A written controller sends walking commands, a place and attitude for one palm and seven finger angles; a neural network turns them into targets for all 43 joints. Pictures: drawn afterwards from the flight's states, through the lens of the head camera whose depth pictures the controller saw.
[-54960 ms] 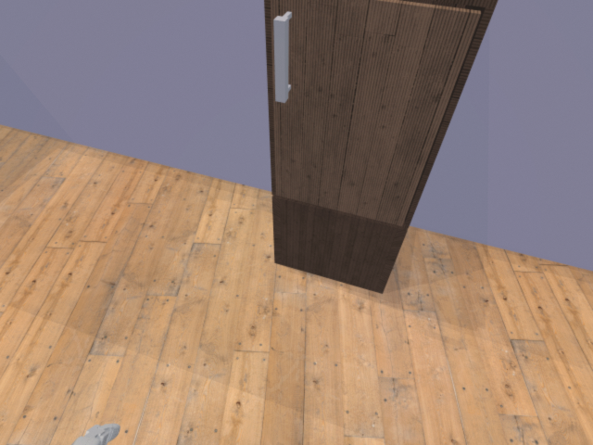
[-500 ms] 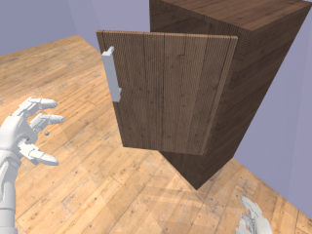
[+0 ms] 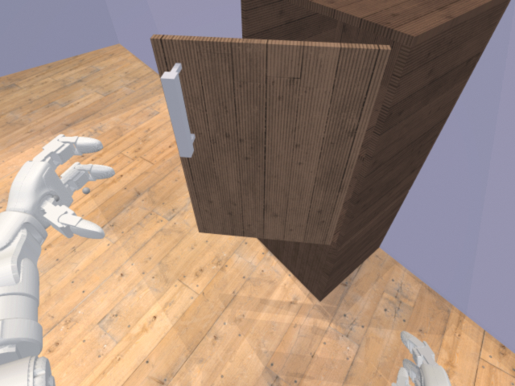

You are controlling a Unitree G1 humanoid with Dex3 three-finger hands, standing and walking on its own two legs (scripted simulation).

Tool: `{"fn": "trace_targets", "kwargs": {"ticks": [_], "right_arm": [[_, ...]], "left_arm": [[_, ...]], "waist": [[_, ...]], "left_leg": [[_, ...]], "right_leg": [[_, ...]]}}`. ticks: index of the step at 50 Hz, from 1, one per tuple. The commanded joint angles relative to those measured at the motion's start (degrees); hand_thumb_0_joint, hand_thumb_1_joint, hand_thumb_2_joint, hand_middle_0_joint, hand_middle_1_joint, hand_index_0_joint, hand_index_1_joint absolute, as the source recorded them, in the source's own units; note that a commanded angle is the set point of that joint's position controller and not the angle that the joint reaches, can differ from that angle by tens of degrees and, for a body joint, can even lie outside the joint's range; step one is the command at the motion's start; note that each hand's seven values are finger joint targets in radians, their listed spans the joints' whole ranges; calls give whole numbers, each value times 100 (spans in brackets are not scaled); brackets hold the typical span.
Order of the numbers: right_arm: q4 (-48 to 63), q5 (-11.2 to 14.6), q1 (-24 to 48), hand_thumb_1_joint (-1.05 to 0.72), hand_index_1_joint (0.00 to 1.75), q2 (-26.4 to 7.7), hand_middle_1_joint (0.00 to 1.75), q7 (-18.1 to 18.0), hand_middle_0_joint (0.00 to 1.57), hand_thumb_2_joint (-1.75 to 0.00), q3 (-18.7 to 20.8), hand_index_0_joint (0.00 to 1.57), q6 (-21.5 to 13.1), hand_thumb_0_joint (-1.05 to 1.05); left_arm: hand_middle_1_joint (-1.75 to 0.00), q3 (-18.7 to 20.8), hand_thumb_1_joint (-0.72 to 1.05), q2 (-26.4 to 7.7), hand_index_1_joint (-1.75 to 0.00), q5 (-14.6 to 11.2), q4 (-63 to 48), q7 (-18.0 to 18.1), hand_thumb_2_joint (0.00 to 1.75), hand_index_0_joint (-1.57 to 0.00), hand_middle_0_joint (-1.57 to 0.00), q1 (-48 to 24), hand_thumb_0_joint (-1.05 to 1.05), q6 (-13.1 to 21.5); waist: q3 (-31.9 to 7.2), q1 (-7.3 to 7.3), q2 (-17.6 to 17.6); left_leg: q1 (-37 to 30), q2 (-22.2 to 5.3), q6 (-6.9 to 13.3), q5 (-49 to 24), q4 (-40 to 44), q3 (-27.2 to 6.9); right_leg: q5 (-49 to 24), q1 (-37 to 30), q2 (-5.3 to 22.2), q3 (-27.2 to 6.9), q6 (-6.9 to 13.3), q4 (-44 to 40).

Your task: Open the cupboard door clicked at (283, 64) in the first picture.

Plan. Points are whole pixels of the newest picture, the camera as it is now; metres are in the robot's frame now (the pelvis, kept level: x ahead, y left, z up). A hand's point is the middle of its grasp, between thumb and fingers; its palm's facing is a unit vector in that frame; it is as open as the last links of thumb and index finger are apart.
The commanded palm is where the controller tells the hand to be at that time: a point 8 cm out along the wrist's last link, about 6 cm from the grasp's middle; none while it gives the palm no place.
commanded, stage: move the hooked fingers beside the handle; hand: left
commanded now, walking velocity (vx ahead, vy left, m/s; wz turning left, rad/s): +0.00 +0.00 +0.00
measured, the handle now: (182, 112) +0.58 +0.19 +0.13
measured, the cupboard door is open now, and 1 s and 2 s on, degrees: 44 44 44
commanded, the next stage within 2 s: none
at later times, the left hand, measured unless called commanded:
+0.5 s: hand (118, 157) +0.42 +0.26 +0.14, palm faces -0.02 -1.00 -0.01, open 14.0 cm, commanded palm +0.40 +0.31 +0.14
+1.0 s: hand (133, 135) +0.48 +0.25 +0.14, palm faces -0.03 -1.00 -0.01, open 14.0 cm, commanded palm +0.47 +0.30 +0.14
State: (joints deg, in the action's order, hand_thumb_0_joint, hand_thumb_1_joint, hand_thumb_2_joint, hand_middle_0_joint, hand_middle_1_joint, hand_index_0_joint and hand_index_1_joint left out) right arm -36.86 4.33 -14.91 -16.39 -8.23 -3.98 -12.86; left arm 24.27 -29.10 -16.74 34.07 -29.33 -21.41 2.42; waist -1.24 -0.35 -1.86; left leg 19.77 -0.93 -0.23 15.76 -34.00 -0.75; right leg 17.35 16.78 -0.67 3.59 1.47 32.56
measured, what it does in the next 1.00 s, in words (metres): stands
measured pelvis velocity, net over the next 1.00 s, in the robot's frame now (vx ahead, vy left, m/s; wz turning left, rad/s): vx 0.01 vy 0.01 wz -0.03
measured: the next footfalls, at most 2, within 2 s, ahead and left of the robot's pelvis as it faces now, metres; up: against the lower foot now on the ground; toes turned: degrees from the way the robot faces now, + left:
none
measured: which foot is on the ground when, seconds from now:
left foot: down 0.00-1.00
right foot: down 0.00-1.00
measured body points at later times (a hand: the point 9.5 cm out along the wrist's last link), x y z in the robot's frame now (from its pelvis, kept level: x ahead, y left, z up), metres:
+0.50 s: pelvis +0.02 +0.02 +0.00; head +0.05 +0.01 +0.45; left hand +0.42 +0.31 +0.14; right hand +0.11 -0.25 -0.10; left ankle +0.02 +0.12 -0.73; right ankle +0.00 -0.10 -0.73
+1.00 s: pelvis +0.01 +0.01 -0.01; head +0.08 +0.02 +0.44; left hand +0.48 +0.31 +0.14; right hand +0.05 -0.26 -0.12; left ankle +0.02 +0.12 -0.73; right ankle +0.00 -0.10 -0.73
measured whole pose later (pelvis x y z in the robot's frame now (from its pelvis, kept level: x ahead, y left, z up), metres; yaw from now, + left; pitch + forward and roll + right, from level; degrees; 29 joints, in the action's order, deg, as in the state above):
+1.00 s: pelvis +0.01 +0.01 -0.01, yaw -2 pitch +11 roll -1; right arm -38.3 2.6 -21.4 -17.3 -5.3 -2.6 -3.7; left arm 24.2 -35.8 -9.0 64.3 -25.4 -48.7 11.4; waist -2.7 6.0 -0.6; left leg 30.9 -1.1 0.8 18.3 -38.7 0.7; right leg 18.5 27.8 -0.7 2.1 0.4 35.9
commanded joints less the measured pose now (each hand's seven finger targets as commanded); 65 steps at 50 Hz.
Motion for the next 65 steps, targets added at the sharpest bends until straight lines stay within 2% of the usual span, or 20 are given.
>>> {"fn": "trace_targets", "kwargs": {"ticks": [1,6,7,8,16,17,20,22,26,30,33,36,40,44,47,54,55,56,61,65], "right_arm": [[787,-6,177,-90,30,-839,30,7,20,-90,365,20,-219,0],[872,-30,13,-90,30,-823,30,101,20,-90,412,20,-161,0],[883,-46,-33,-90,30,-843,30,120,20,-90,412,20,-138,0],[884,-48,-61,-90,30,-871,30,134,20,-90,433,20,-121,0],[763,-57,-335,-90,30,-869,30,158,20,-90,478,20,38,0],[761,-72,-372,-90,30,-878,30,161,20,-90,481,20,56,0],[684,-84,-450,-90,30,-894,30,163,20,-90,495,20,108,0],[592,-80,-515,-90,30,-928,30,155,20,-90,488,20,185,0],[525,-98,-627,-90,30,-961,30,171,20,-90,495,20,287,0],[583,-125,-691,-90,30,-942,30,226,20,-90,513,20,366,0],[541,-124,-782,-90,30,-963,30,236,20,-90,531,20,462,0],[496,-113,-800,-90,30,-981,30,242,20,-90,524,20,529,0],[403,-120,-939,-90,30,-1036,30,232,20,-90,519,20,651,0],[364,-163,-1058,-90,30,-1056,30,238,20,-90,529,20,724,0],[301,-181,-1173,-90,30,-1058,30,241,20,-90,525,20,776,0],[187,-196,-1414,-90,30,-1140,30,253,20,-90,515,20,925,0],[192,-198,-1432,-90,30,-1126,30,267,20,-90,495,20,946,0],[170,-214,-1512,-90,30,-1156,30,271,20,-90,506,20,972,0],[230,-255,-1690,-90,30,-1176,30,297,20,-90,522,20,1082,0],[203,-277,-1859,-90,30,-1203,30,311,20,-90,551,20,1189,0]], "left_arm": [[-120,418,-50,-1761,-120,-97,-707,-47,30,-30,-30,-2263,0,391],[-120,341,-50,-1674,-120,-10,-839,116,30,-30,-30,-2503,0,541],[-120,406,-50,-1707,-120,-54,-753,147,30,-30,-30,-2397,0,556],[-120,559,-50,-1861,-120,-40,-682,174,30,-30,-30,-2353,0,568],[-120,198,-50,-1612,-120,188,-649,390,30,-30,-30,-3088,0,643],[-120,138,-50,-1566,-120,160,-733,408,30,-30,-30,-3238,0,682],[-120,257,-50,-1666,-120,188,-479,431,30,-30,-30,-3318,0,703],[-120,222,-50,-1692,-120,195,-74,438,30,-30,-30,-3479,0,686],[-120,310,-50,-1935,-120,351,459,440,30,-30,-30,-3818,0,686],[-120,183,-50,-1864,-120,382,299,391,30,-30,-30,-4086,0,890],[-120,289,-50,-1935,-120,312,605,334,30,-30,-30,-4082,0,992],[-120,75,-50,-1782,-120,346,919,287,30,-30,-30,-4356,0,953],[-120,191,-50,-2080,-120,473,1538,327,30,-30,-30,-4708,0,931],[-120,280,-50,-2398,-120,576,1479,371,30,-30,-30,-5277,0,1189],[-120,119,-50,-2251,-120,566,1602,356,30,-30,-30,-5565,0,1364],[-120,364,-50,-2801,-120,783,2487,343,30,-30,-30,-5827,0,1234],[-120,127,-50,-2580,-120,830,2580,333,30,-30,-30,-5866,0,1198],[-120,282,-50,-2799,-120,871,2711,367,30,-30,-30,-5881,0,1184],[-120,418,-50,-3098,-120,962,2621,399,30,-30,-30,-6213,0,1317],[-120,569,-50,-3276,-120,976,2702,364,30,-30,-30,-6254,0,1383]], "waist": [[-1311,121,-208],[-1649,107,-460],[-1619,67,-93],[-1651,47,-97],[-1688,244,-525],[-1787,272,-311],[-1879,286,-383],[-1616,362,-108],[-1695,374,-271],[-2184,388,-529],[-2164,409,-213],[-1882,526,-298],[-1685,598,-187],[-2148,660,-389],[-2352,770,-409],[-2286,820,-433],[-2196,888,-550],[-2107,885,-396],[-2483,920,-614],[-2747,947,-441]], "left_leg": [[-664,162,228,-659,350,-34],[-891,137,216,-1030,320,-58],[-810,119,228,-1094,318,-79],[-736,119,235,-1083,322,-55],[-996,69,204,-1347,310,-87],[-1031,57,218,-1492,273,-88],[-1083,51,195,-1526,266,-116],[-877,42,220,-1391,252,-78],[-763,65,208,-1484,182,-80],[-1095,48,183,-2005,33,-94],[-1010,26,206,-2138,-23,-85],[-865,29,209,-1881,-25,-71],[-497,53,233,-1518,-43,-42],[-574,54,237,-1560,-158,-54],[-695,21,234,-1694,-242,-89],[-232,37,257,-1429,-311,-87],[-182,39,255,-1419,-330,-65],[-82,14,259,-1367,-343,-99],[-106,4,253,-1516,-444,-78],[-167,-23,261,-1735,-530,-104]], "right_leg": [[-936,105,63,-275,-50,-502],[-1277,114,12,-188,-5,-355],[-1350,17,-6,-170,1,-354],[-1389,-3,-5,-201,-17,-341],[-1423,304,-30,-149,8,-304],[-1562,218,-42,-142,13,-287],[-1572,281,-56,-132,13,-270],[-1517,341,-50,-139,1,-306],[-1636,392,-27,-161,9,-227],[-1989,365,-43,-174,13,-119],[-2143,337,-79,-171,-1,-99],[-1956,589,-63,-162,-12,-114],[-1745,722,-45,-187,-22,-116],[-1779,675,-47,-257,-38,-38],[-1760,807,-69,-231,-29,15],[-1656,920,-76,-276,-69,48],[-1643,1035,-76,-275,-68,58],[-1567,1102,-84,-257,-71,60],[-1681,1066,-116,-298,-84,143],[-1864,1020,-159,-281,-96,192]]}}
